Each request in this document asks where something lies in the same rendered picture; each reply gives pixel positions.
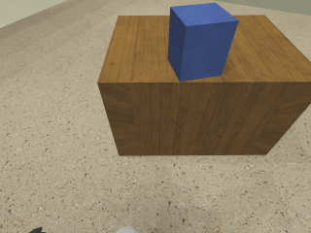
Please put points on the carton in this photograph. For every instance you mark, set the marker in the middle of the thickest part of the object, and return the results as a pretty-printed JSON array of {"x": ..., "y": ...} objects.
[{"x": 199, "y": 40}]

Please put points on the pedestal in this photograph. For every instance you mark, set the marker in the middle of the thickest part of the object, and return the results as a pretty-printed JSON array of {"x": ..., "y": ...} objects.
[{"x": 264, "y": 88}]

